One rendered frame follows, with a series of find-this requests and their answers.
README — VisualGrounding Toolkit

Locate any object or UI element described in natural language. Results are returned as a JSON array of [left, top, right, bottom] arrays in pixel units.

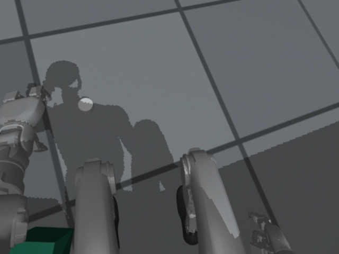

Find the left robot arm
[[0, 122, 35, 254]]

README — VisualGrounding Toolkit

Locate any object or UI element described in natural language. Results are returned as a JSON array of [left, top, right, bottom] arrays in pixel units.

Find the right robot foot
[[176, 185, 198, 245]]

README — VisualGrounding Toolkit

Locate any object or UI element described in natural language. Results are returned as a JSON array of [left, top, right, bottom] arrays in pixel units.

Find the left robot hand
[[0, 85, 52, 152]]

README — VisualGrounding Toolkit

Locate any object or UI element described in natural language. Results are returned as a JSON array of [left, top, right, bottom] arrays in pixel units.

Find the right robot hand
[[248, 212, 291, 254]]

